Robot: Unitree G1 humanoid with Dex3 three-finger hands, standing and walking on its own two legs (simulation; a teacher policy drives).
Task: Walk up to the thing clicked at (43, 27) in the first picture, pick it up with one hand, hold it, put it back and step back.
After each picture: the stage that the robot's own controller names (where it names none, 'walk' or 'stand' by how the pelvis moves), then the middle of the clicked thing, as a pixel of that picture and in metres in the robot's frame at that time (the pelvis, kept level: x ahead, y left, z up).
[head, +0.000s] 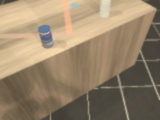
stand; (46, 36) +0.72 +0.20 -0.08
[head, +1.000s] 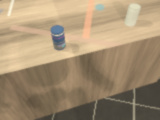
walk; (58, 38) +0.66 +0.15 -0.07
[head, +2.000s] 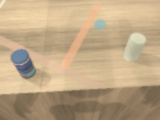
stand; (24, 64) +0.45 +0.26 -0.04
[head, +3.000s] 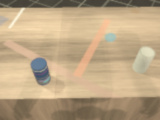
stand; (41, 71) +0.46 +0.20 -0.07
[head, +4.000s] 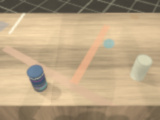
stand; (37, 78) +0.44 +0.21 -0.08
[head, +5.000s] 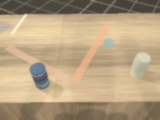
stand; (40, 76) +0.46 +0.20 -0.09
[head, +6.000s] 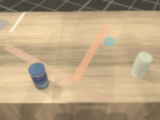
stand; (39, 76) +0.45 +0.20 -0.09
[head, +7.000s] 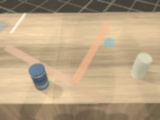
stand; (39, 77) +0.45 +0.20 -0.09
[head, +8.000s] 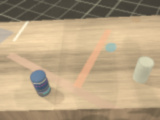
rise first; (41, 83) +0.43 +0.22 -0.08
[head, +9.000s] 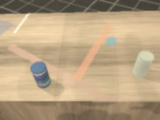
go down; (41, 75) +0.46 +0.21 -0.08
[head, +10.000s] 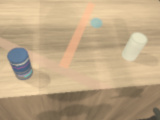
go down; (21, 64) +0.45 +0.20 -0.02
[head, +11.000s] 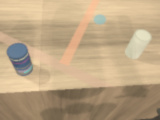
approach; (21, 60) +0.46 +0.20 -0.01
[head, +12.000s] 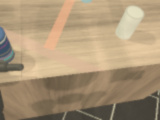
close; out of the picture +0.48 +0.22 +0.03
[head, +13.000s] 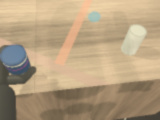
lift; (18, 64) +0.40 +0.18 +0.06
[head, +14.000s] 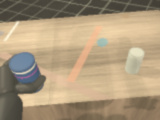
hold; (28, 73) +0.33 +0.17 +0.14
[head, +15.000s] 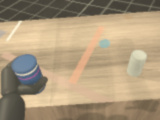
hold; (30, 75) +0.33 +0.17 +0.12
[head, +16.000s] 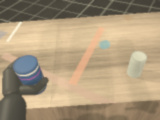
hold; (31, 76) +0.33 +0.17 +0.12
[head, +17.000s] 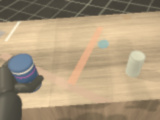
crouch; (26, 74) +0.34 +0.18 +0.12
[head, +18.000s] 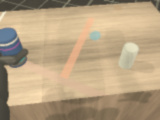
crouch; (11, 48) +0.44 +0.21 +0.12
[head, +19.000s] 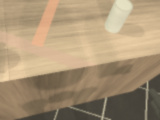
lower; out of the picture +0.49 +0.23 +0.04
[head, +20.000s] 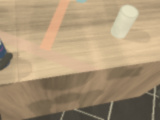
lower; out of the picture +0.46 +0.22 +0.02
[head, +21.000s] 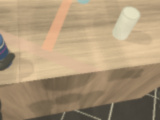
lower; out of the picture +0.46 +0.22 +0.02
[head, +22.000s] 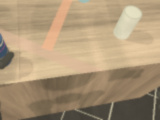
lower; out of the picture +0.46 +0.22 +0.02
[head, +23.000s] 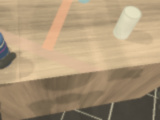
loosen; out of the picture +0.46 +0.22 +0.02
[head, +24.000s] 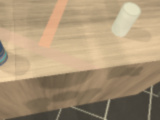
rise; out of the picture +0.46 +0.22 +0.03
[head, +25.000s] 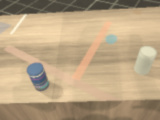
sink last; (38, 77) +0.44 +0.21 -0.04
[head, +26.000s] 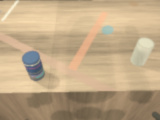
stand; (34, 66) +0.46 +0.21 -0.02
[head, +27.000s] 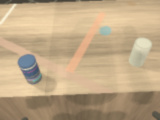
stand; (30, 69) +0.45 +0.22 -0.02
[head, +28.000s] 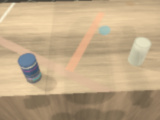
stand; (30, 68) +0.45 +0.22 -0.02
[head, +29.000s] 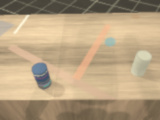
stand; (42, 76) +0.47 +0.20 -0.08
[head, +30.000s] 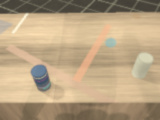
stand; (41, 78) +0.45 +0.20 -0.09
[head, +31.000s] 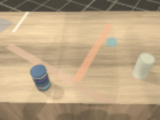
stand; (41, 78) +0.44 +0.20 -0.09
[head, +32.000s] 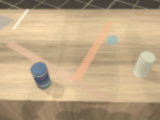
walk; (41, 76) +0.45 +0.19 -0.08
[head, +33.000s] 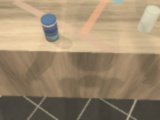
walk; (50, 28) +0.62 +0.16 -0.05
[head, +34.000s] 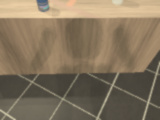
walk; out of the picture +0.89 +0.22 -0.07
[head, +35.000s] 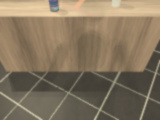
stand; (53, 2) +1.08 +0.20 -0.07
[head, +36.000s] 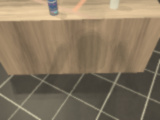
stand; (52, 6) +1.08 +0.20 -0.09
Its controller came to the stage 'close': yes
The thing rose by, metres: 0.20
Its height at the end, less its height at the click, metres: +0.00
